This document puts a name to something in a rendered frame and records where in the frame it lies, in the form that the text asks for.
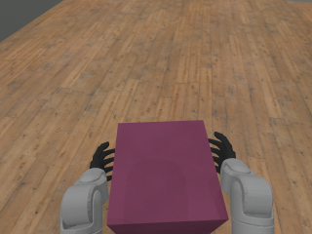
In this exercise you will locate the robot right hand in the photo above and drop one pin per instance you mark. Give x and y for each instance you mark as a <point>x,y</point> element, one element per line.
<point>224,152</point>

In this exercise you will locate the carton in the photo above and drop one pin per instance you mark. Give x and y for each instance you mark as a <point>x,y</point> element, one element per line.
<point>164,180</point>

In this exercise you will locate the robot right forearm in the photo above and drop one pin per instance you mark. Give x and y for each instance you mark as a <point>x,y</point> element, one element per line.
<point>251,198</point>

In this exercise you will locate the robot left forearm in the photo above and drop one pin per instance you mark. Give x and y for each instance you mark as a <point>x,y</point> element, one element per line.
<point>81,204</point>

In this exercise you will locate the robot left hand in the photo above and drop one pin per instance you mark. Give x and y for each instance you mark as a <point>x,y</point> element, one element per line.
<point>99,161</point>

